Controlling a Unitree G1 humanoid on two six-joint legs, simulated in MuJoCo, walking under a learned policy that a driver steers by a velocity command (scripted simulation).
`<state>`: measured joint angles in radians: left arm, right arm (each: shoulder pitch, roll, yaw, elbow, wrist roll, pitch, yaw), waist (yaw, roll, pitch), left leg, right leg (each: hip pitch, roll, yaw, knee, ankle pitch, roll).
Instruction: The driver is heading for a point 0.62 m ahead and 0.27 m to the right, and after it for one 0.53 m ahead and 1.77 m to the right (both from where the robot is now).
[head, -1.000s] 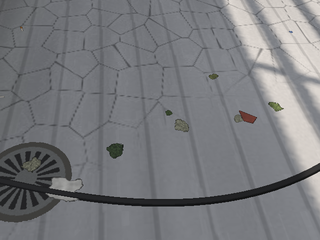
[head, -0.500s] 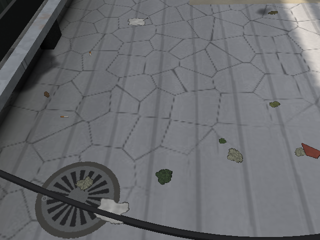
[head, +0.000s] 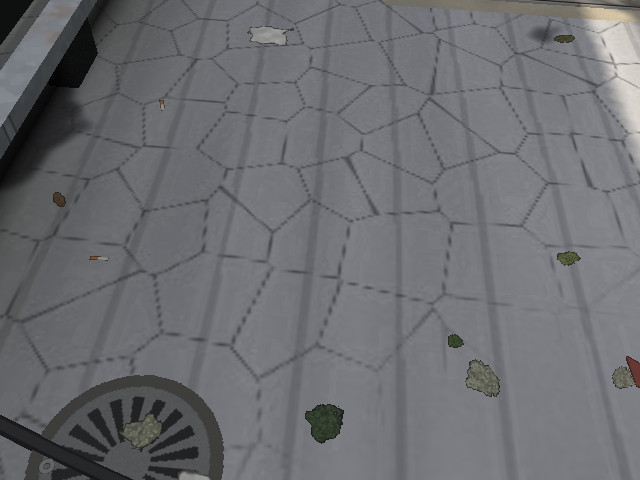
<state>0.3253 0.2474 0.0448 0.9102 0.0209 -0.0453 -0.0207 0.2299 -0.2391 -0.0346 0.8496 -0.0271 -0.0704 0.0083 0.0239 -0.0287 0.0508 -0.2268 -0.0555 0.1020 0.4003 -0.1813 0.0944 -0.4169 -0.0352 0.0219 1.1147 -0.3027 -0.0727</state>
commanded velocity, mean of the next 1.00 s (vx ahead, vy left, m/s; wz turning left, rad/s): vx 0.50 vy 0.00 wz -0.50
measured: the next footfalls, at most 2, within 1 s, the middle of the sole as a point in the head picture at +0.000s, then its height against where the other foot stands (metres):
right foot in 0.38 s outside the picture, level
left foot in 0.90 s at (355, 375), level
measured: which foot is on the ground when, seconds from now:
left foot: down 0.00-0.40, up 0.42-0.88, down 0.90-1.00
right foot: up 0.00-0.36, down 0.38-0.90, up 0.92-1.00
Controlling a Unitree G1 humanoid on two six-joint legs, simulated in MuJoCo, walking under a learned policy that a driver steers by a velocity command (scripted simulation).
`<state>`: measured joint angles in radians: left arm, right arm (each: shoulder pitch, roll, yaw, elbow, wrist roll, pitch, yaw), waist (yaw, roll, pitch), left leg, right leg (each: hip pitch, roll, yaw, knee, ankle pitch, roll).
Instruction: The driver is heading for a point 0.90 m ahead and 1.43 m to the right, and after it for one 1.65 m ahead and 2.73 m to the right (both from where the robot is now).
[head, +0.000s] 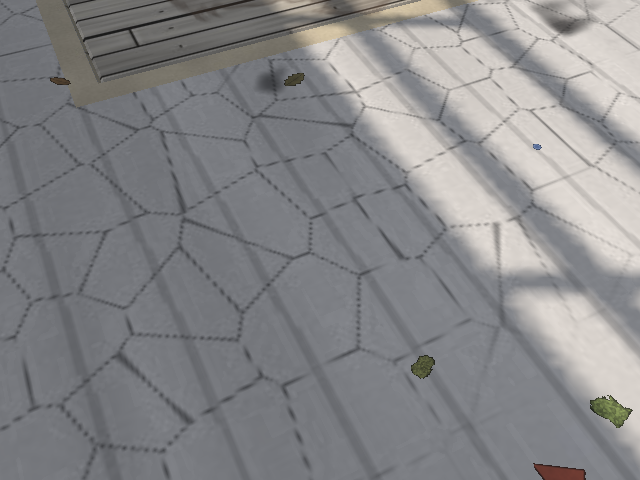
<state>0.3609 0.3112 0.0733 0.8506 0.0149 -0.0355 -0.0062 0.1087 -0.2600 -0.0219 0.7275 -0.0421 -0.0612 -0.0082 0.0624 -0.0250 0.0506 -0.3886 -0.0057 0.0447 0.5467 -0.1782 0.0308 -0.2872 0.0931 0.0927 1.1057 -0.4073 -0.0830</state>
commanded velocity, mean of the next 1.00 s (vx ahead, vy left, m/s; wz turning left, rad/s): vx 0.50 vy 0.00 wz -0.59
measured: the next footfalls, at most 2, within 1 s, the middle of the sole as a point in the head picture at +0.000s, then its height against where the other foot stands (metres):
right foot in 0.42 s outside the picture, level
left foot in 0.96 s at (408, 371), level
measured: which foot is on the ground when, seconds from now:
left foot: down 0.00-0.42, up 0.44-0.94, down 0.96-1.00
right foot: up 0.00-0.40, down 0.42-0.98, up 1.00-1.00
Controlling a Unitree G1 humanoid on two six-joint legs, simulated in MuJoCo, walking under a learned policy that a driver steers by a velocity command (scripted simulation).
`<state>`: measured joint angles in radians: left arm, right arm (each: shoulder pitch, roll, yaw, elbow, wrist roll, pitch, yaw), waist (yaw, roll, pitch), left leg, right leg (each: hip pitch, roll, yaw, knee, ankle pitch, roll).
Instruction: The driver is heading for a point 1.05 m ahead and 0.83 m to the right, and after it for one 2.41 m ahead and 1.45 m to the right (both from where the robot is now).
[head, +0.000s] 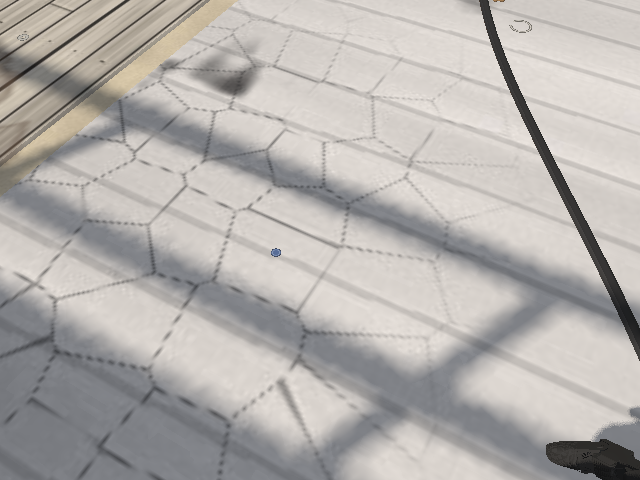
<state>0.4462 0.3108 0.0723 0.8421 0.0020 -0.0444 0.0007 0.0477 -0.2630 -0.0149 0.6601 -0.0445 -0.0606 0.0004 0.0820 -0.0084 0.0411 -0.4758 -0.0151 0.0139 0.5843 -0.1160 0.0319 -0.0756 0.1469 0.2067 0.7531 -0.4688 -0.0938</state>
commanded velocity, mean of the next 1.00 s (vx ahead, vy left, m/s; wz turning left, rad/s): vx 0.50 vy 0.00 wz -0.32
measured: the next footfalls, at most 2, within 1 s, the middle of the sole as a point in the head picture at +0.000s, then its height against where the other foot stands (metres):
right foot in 0.44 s outside the picture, level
left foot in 0.96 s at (347, 376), level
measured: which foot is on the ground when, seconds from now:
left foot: down 0.00-0.46, up 0.48-0.94, down 0.96-1.00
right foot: up 0.00-0.42, down 0.44-0.96, up 0.98-1.00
